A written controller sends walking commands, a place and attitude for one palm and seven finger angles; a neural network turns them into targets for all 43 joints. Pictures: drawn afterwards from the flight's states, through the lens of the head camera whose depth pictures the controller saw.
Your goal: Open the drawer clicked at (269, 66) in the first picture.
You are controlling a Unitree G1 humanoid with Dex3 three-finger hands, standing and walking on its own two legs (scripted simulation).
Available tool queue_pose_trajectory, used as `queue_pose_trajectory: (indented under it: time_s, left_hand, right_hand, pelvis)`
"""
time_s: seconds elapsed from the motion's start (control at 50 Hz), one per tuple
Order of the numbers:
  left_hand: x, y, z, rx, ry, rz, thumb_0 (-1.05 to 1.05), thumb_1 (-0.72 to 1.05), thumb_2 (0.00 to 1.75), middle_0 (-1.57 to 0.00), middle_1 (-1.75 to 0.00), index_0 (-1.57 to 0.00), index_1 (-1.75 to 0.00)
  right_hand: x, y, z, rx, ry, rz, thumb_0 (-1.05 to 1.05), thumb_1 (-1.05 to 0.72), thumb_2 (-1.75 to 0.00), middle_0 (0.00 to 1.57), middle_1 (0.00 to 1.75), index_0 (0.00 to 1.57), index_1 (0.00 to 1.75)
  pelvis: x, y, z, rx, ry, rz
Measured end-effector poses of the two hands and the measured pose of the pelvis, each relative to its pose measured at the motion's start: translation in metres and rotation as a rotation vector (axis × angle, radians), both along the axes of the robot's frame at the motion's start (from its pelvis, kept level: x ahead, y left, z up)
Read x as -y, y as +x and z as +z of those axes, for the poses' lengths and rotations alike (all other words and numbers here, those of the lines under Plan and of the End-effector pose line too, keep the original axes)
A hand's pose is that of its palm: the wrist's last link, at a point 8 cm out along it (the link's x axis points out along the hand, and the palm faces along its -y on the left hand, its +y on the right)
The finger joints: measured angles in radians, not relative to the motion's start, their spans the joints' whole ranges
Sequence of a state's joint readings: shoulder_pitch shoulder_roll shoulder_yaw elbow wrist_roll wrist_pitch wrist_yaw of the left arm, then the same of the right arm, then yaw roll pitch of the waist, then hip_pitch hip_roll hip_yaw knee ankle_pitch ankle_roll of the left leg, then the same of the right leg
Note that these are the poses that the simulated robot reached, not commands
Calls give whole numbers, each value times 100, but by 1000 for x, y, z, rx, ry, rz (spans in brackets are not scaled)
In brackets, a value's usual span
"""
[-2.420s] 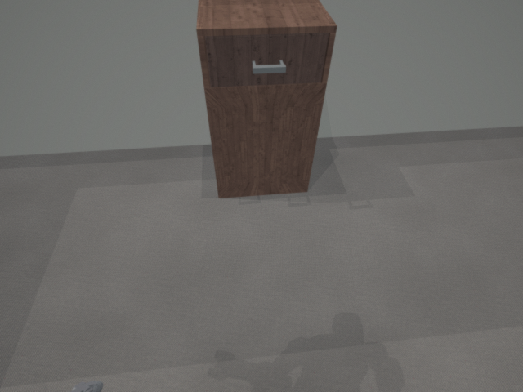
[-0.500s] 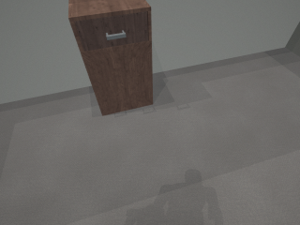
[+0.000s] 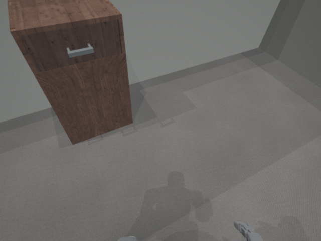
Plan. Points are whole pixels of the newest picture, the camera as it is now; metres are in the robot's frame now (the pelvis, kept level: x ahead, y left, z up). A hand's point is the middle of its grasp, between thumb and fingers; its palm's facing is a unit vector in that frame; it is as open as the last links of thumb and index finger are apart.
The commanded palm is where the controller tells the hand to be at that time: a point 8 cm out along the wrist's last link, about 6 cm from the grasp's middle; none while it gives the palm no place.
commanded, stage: walk to a spot facing it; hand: left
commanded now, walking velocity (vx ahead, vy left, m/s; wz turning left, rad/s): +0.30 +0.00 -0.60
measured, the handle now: (79, 49) +0.86 +0.52 -0.04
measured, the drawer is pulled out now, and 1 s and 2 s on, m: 0.00 0.00 0.00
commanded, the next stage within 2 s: turn to face it in 1.60 s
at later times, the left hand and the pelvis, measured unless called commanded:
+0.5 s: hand (144, 160) +0.39 +0.11 -0.15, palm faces -0.41 -0.89 -0.19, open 7.4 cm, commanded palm none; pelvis +0.17 +0.00 +0.00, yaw -21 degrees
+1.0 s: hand (142, 154) +0.42 +0.13 -0.16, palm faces -0.46 -0.86 -0.23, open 7.4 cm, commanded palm none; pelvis +0.27 -0.03 +0.01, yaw -36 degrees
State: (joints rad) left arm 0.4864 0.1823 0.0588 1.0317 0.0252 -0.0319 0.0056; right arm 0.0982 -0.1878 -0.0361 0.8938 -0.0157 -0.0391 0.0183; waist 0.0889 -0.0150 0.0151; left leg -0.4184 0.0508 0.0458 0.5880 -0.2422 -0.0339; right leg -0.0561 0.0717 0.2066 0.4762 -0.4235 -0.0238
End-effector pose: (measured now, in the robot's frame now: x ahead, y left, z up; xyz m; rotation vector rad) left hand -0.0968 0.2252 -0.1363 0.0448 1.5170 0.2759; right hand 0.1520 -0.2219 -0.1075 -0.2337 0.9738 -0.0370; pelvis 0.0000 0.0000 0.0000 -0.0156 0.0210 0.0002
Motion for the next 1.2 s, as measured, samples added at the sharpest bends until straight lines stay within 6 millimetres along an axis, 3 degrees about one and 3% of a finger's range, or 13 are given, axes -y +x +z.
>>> queue_pose_trajectory:
  time_s: [0.04,0.1,0.18,0.26,0.34,0.42,0.54,0.6,0.68,0.8,0.92,1.06,1.2]
  left_hand:
    - [-21,30,-11,2,-4,-37,0,90,90,-20,-30,-20,-30]
    - [-48,93,-12,55,5,-123,1,90,90,-20,-30,-20,-30]
    - [-66,193,2,191,20,-229,1,91,90,-19,-30,-19,-30]
    - [-62,286,16,301,24,-340,0,91,90,-19,-30,-19,-30]
    - [-37,367,23,367,3,-450,0,91,90,-19,-30,-19,-30]
    - [7,437,24,407,-36,-561,0,91,90,-19,-30,-19,-30]
    - [90,522,10,482,-86,-709,0,91,90,-19,-30,-19,-30]
    - [113,537,3,503,-91,-729,0,91,90,-19,-30,-19,-30]
    - [118,532,5,430,-76,-752,0,91,90,-20,-30,-20,-30]
    - [103,526,14,353,-42,-752,0,92,90,-20,-30,-20,-30]
    - [75,528,18,315,-21,-717,0,91,90,-20,-30,-20,-30]
    - [37,536,3,205,-15,-707,0,90,90,-20,-30,-20,-30]
    - [32,574,-1,121,-38,-820,1,91,90,-20,-30,-19,-30]
  right_hand:
    - [-9,11,0,50,-10,-31,0,-90,-89,20,30,20,30]
    - [-15,1,4,35,-12,-104,0,-90,-89,21,30,20,30]
    - [-20,-36,3,-83,-13,-222,0,-90,-89,21,30,20,30]
    - [-14,-79,0,-201,-34,-368,-1,-93,-89,21,30,20,30]
    - [-18,-122,-4,-345,-26,-476,-1,-93,-89,20,30,20,30]
    - [-32,-154,-7,-490,14,-567,0,-92,-89,20,30,19,30]
    - [-43,-165,-24,-648,116,-682,0,-91,-89,20,30,20,30]
    - [-29,-141,-37,-629,136,-712,0,-91,-89,20,30,20,30]
    - [6,-76,-41,-451,113,-721,1,-91,-89,20,30,20,30]
    - [51,17,-26,-187,74,-691,0,-91,-89,20,30,20,30]
    - [73,75,-7,-78,28,-658,0,-91,-89,20,30,20,30]
    - [73,115,12,-16,-51,-683,0,-91,-89,20,30,20,30]
    - [45,95,24,-58,-72,-796,0,-90,-89,21,30,20,30]
  pelvis:
    - [-11,13,-7,12,-1,-37]
    - [-21,31,-2,27,6,-92]
    - [-30,59,9,24,6,-151]
    - [-35,86,14,20,12,-210]
    - [-32,114,14,24,17,-261]
    - [-21,142,10,27,17,-308]
    - [15,187,-11,28,26,-371]
    - [28,199,-18,37,25,-408]
    - [37,211,-9,45,15,-463]
    - [39,230,2,22,20,-532]
    - [35,254,7,8,23,-585]
    - [17,286,5,-6,7,-662]
    - [7,310,13,16,-17,-777]
